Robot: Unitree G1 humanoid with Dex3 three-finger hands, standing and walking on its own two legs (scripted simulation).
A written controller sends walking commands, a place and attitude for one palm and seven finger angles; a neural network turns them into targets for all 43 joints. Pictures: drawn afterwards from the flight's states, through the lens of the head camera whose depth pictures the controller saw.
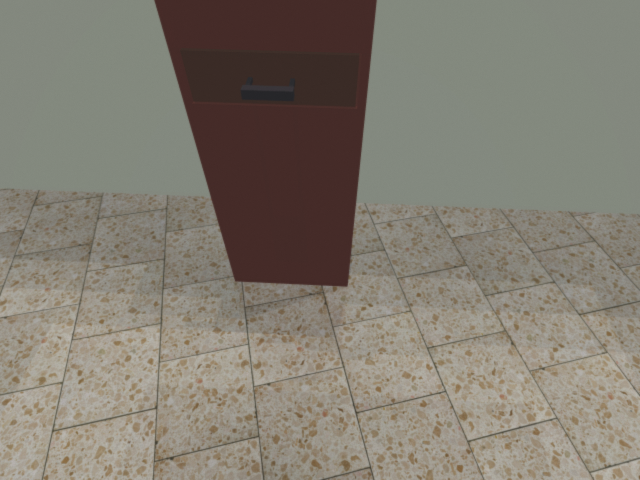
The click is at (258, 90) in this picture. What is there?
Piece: drawer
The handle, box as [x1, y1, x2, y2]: [241, 77, 294, 100]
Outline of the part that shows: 241,87 242,99 293,100 293,78 290,79 288,86 262,86 252,85 252,78 248,77 246,83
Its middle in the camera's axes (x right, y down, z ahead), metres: -0.12 -0.33 +0.85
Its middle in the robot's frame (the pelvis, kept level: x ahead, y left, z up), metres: +0.87 +0.16 +0.05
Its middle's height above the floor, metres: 0.82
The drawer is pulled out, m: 0.00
